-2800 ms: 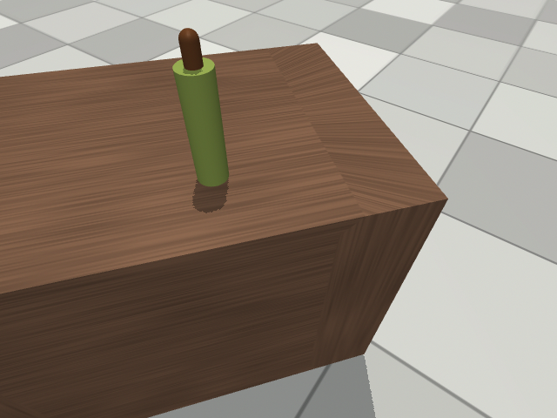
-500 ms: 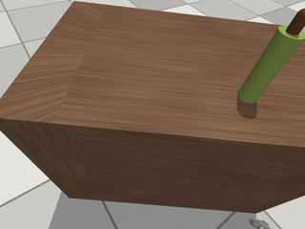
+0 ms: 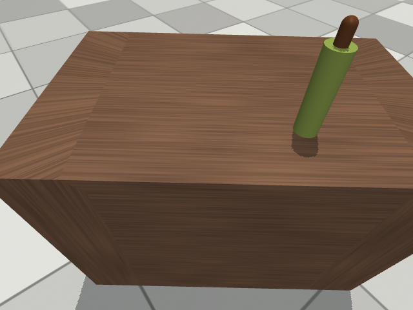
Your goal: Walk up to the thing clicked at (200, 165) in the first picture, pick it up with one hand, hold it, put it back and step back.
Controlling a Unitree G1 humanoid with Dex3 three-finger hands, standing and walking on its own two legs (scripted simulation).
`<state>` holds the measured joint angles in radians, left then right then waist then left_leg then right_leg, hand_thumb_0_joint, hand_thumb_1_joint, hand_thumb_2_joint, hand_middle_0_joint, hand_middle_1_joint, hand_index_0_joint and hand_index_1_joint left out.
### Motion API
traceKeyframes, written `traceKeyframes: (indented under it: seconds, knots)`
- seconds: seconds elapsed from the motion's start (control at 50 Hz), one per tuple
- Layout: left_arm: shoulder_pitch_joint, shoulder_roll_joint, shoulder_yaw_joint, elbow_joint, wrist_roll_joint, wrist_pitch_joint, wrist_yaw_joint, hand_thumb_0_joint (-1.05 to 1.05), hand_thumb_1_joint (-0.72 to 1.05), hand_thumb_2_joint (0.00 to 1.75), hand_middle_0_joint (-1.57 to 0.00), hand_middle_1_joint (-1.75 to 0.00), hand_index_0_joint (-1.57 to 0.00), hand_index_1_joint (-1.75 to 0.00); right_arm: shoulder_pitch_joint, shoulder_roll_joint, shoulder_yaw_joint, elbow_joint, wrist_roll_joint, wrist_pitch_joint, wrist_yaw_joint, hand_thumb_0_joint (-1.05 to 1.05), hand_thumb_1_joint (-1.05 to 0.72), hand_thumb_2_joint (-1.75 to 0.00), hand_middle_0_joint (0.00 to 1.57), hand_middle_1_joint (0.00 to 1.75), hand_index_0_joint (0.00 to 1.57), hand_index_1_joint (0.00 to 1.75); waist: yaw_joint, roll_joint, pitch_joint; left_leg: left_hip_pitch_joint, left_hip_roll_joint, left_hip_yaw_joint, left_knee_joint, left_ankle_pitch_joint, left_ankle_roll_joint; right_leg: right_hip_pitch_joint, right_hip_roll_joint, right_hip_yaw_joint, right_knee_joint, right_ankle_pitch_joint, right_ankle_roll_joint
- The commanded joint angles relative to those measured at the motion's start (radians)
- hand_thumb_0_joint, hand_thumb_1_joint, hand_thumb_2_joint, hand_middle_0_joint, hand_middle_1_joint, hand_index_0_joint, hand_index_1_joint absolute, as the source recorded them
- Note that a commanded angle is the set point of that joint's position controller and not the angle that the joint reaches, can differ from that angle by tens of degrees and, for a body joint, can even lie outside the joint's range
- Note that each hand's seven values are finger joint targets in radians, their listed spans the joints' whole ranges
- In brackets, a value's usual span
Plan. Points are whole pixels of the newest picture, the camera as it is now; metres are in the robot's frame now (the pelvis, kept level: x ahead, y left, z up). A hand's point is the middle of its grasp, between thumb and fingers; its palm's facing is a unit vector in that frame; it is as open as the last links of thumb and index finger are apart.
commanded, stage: walk up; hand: right
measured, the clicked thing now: (324, 83) +0.54 -0.26 +0.17
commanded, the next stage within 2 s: stand in 0.88 s
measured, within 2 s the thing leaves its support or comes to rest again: neither
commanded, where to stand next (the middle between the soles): +0.07 -0.02 m, yaw -2 degrees
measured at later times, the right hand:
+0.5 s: hand out of the picture +0.09 -0.25 -0.14, palm faces -0.03 +0.92 -0.38, open 7.4 cm
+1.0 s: hand out of the picture +0.08 -0.24 -0.14, palm faces -0.01 +0.93 -0.36, open 7.4 cm
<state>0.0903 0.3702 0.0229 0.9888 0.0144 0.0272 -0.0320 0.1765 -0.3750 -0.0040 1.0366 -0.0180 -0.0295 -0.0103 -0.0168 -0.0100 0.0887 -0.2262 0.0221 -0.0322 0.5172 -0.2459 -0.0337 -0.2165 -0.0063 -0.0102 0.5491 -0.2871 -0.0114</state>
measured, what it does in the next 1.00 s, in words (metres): stands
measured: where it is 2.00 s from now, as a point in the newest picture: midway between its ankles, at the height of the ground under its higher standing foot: outside the picture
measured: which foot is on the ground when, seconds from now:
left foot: down 0.00-1.00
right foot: down 0.00-1.00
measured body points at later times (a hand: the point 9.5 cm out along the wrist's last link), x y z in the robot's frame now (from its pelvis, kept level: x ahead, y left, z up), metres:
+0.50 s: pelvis +0.00 +0.01 +0.01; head +0.01 +0.01 +0.46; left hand +0.09 +0.31 -0.12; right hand +0.09 -0.30 -0.11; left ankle +0.02 +0.15 -0.73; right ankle +0.01 -0.11 -0.73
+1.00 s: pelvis +0.01 +0.01 +0.01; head +0.02 +0.01 +0.46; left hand +0.09 +0.31 -0.12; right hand +0.09 -0.29 -0.12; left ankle +0.02 +0.15 -0.73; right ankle +0.01 -0.11 -0.73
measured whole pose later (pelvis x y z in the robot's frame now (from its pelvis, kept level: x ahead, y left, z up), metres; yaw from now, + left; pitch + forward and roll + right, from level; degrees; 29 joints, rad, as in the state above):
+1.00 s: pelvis +0.01 +0.01 +0.01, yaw -1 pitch -2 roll +0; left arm 0.11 0.35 0.01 1.12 0.01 0.00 -0.02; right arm 0.10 -0.35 0.00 1.12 -0.01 -0.02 0.00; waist 0.00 0.00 0.06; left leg -0.14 0.02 -0.02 0.34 -0.17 -0.02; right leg -0.12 -0.01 0.00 0.34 -0.18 0.01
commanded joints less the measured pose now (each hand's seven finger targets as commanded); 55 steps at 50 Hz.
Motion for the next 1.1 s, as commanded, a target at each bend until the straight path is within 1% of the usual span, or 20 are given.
traceKeyframes:
  seconds: [0.0,0.04,0.12,0.18,0.2,0.24,0.26,0.5,0.62,0.66,0.8,0.84,0.86,0.88,0.9,0.94,1.0,1.02,1.06,1.08]
  knots:
    - [-0.055,0.214,0.057,-0.049,-0.01,-0.028,0.01,0.0,0.9,0.9,-0.2,-0.3,-0.2,-0.3,-0.048,-0.211,-0.044,-0.049,0.004,-0.034,-0.014,0.0,-0.9,-0.9,0.2,0.3,0.2,0.3,0.022,-0.023,-0.103,0.011,0.068,-0.077,-0.122,0.075,0.067,0.055,-0.112,0.139,-0.183,0.075,-0.056]
    - [-0.051,0.211,0.057,-0.036,-0.009,-0.028,0.011,0.0,0.9,0.9,-0.2,-0.3,-0.2,-0.3,-0.06,-0.209,-0.042,-0.042,0.004,-0.034,-0.014,0.0,-0.9,-0.9,0.2,0.3,0.2,0.3,0.025,-0.017,-0.112,0.019,0.071,-0.071,-0.128,0.097,0.068,0.068,-0.111,0.133,-0.191,0.102,-0.053]
    - [-0.06,0.206,0.056,-0.021,-0.011,-0.028,0.011,0.0,0.9,0.9,-0.2,-0.3,-0.2,-0.3,-0.06,-0.202,-0.04,-0.029,0.004,-0.031,-0.015,0.0,-0.9,-0.9,0.2,0.3,0.2,0.3,0.021,-0.012,-0.106,0.044,0.07,-0.06,-0.144,0.095,0.061,0.058,-0.116,0.137,-0.219,0.085,-0.05]
    - [-0.06,0.203,0.058,-0.007,-0.009,-0.027,0.011,0.0,0.9,0.9,-0.2,-0.3,-0.2,-0.3,-0.066,-0.209,-0.042,-0.021,0.004,-0.032,-0.015,0.0,-0.9,-0.9,0.2,0.3,0.2,0.3,0.02,0.003,-0.108,0.047,0.081,-0.067,-0.159,0.108,0.064,0.07,-0.107,0.121,-0.218,0.108,-0.043]
    - [-0.058,0.199,0.055,-0.006,-0.008,-0.027,0.01,0.0,0.9,0.9,-0.2,-0.3,-0.2,-0.3,-0.066,-0.211,-0.043,-0.017,0.002,-0.033,-0.016,0.0,-0.9,-0.9,0.2,0.3,0.2,0.3,0.019,0.004,-0.124,0.057,0.084,-0.066,-0.161,0.127,0.066,0.077,-0.108,0.122,-0.214,0.137,-0.043]
    - [-0.06,0.196,0.056,0.002,-0.008,-0.026,0.01,0.0,0.9,0.9,-0.2,-0.3,-0.2,-0.3,-0.071,-0.212,-0.043,-0.014,0.001,-0.034,-0.017,0.0,-0.9,-0.9,0.2,0.3,0.2,0.3,0.018,0.015,-0.105,0.031,0.089,-0.072,-0.182,0.105,0.065,0.084,-0.101,0.114,-0.217,0.135,-0.038]
    - [-0.046,0.193,0.055,0.008,-0.009,-0.026,0.01,0.0,0.9,0.9,-0.2,-0.3,-0.2,-0.3,-0.08,-0.214,-0.042,-0.014,0.003,-0.035,-0.016,0.0,-0.9,-0.9,0.2,0.3,0.2,0.3,0.024,0.021,-0.12,0.05,0.098,-0.075,-0.185,0.127,0.069,0.093,-0.101,0.11,-0.21,0.154,-0.036]
    - [-0.035,0.189,0.049,0.038,-0.005,-0.027,0.01,0.0,0.9,0.9,-0.2,-0.3,-0.2,-0.3,-0.101,-0.207,-0.044,-0.003,0.004,-0.031,-0.015,0.0,-0.9,-0.9,0.2,0.3,0.2,0.3,0.018,0.015,-0.117,0.058,0.099,-0.071,-0.209,0.114,0.065,0.097,-0.103,0.112,-0.234,0.167,-0.026]
    - [-0.013,0.188,0.048,0.046,-0.006,-0.028,0.013,0.0,0.9,0.9,-0.2,-0.3,-0.2,-0.3,-0.114,-0.199,-0.043,-0.001,0.005,-0.029,-0.014,0.0,-0.9,-0.9,0.2,0.3,0.2,0.3,0.023,0.005,-0.123,0.081,0.097,-0.066,-0.207,0.153,0.063,0.093,-0.101,0.107,-0.239,0.188,-0.02]
    - [-0.016,0.192,0.051,0.047,-0.005,-0.028,0.014,0.0,0.9,0.9,-0.2,-0.3,-0.2,-0.3,-0.105,-0.203,-0.046,0.003,0.007,-0.027,-0.014,0.0,-0.9,-0.9,0.2,0.3,0.2,0.3,0.019,0.008,-0.126,0.083,0.1,-0.065,-0.205,0.165,0.063,0.101,-0.103,0.104,-0.238,0.194,-0.021]
    - [-0.012,0.187,0.048,0.045,-0.004,-0.028,0.016,0.0,0.9,0.9,-0.2,-0.3,-0.2,-0.3,-0.109,-0.2,-0.045,0.009,0.004,-0.024,-0.013,0.0,-0.9,-0.9,0.2,0.3,0.2,0.3,0.02,0.011,-0.122,0.08,0.1,-0.061,-0.215,0.147,0.062,0.106,-0.104,0.109,-0.247,0.196,-0.02]
    - [-0.01,0.192,0.051,0.049,-0.002,-0.027,0.018,0.0,0.9,0.9,-0.2,-0.3,-0.2,-0.3,-0.113,-0.203,-0.05,0.01,0.005,-0.023,-0.014,0.0,-0.9,-0.9,0.2,0.3,0.2,0.3,0.018,0.01,-0.119,0.078,0.104,-0.063,-0.217,0.162,0.064,0.109,-0.101,0.101,-0.241,0.205,-0.02]
    - [-0.011,0.176,0.034,0.061,-0.01,-0.043,0.023,0.0,0.9,0.9,-0.2,-0.3,-0.2,-0.3,-0.128,-0.19,-0.036,0.023,0.008,-0.017,-0.007,0.0,-0.9,-0.9,0.2,0.3,0.2,0.3,0.028,0.062,-0.111,0.068,0.103,-0.067,-0.225,0.17,0.058,0.123,-0.121,0.115,-0.265,0.205,-0.013]
    - [-0.014,0.192,0.037,0.066,-0.01,-0.049,0.025,0.0,0.9,0.9,-0.2,-0.3,-0.2,-0.3,-0.124,-0.18,-0.034,0.022,0.009,-0.014,-0.004,0.0,-0.9,-0.9,0.2,0.3,0.2,0.3,0.021,0.047,-0.121,0.073,0.104,-0.07,-0.232,0.163,0.055,0.131,-0.12,0.113,-0.266,0.19,-0.014]
    - [-0.008,0.19,0.034,0.071,-0.009,-0.053,0.027,0.0,0.9,0.9,-0.2,-0.3,-0.2,-0.3,-0.13,-0.184,-0.033,0.023,0.011,-0.014,-0.002,0.0,-0.9,-0.9,0.2,0.3,0.2,0.3,0.024,0.044,-0.109,0.089,0.102,-0.071,-0.228,0.174,0.055,0.115,-0.12,0.112,-0.271,0.203,-0.011]
    - [-0.02,0.197,0.032,0.078,-0.007,-0.056,0.029,0.0,0.9,0.9,-0.2,-0.3,-0.2,-0.3,-0.117,-0.18,-0.029,0.032,0.012,-0.012,0.001,0.0,-0.9,-0.9,0.2,0.3,0.2,0.3,0.016,0.02,-0.105,0.099,0.105,-0.075,-0.237,0.17,0.053,0.108,-0.118,0.107,-0.27,0.19,-0.009]
    - [-0.025,0.192,0.026,0.086,-0.009,-0.057,0.03,0.0,0.9,0.9,-0.2,-0.3,-0.2,-0.3,-0.11,-0.19,-0.029,0.042,0.011,-0.009,0.004,0.0,-0.9,-0.9,0.2,0.3,0.2,0.3,0.015,0.02,-0.09,0.089,0.102,-0.078,-0.253,0.121,0.049,0.098,-0.116,0.104,-0.282,0.141,-0.007]
    - [-0.03,0.196,0.027,0.087,-0.007,-0.057,0.031,0.0,0.9,0.9,-0.2,-0.3,-0.2,-0.3,-0.114,-0.193,-0.03,0.043,0.009,-0.008,0.004,0.0,-0.9,-0.9,0.2,0.3,0.2,0.3,0.017,0.017,-0.103,0.083,0.105,-0.081,-0.256,0.108,0.052,0.116,-0.116,0.101,-0.279,0.137,-0.008]
    - [-0.017,0.191,0.023,0.093,-0.008,-0.059,0.031,0.0,0.9,0.9,-0.2,-0.3,-0.2,-0.3,-0.126,-0.194,-0.031,0.042,0.01,-0.008,0.005,0.0,-0.9,-0.9,0.2,0.3,0.2,0.3,0.023,0.011,-0.102,0.096,0.103,-0.078,-0.247,0.136,0.052,0.105,-0.12,0.101,-0.283,0.155,-0.008]
    - [-0.03,0.2,0.024,0.093,-0.009,-0.06,0.032,0.0,0.9,0.9,-0.2,-0.3,-0.2,-0.3,-0.112,-0.188,-0.029,0.046,0.01,-0.008,0.006,0.0,-0.9,-0.9,0.2,0.3,0.2,0.3,0.015,0.001,-0.107,0.094,0.102,-0.08,-0.253,0.152,0.047,0.114,-0.121,0.101,-0.279,0.157,-0.009]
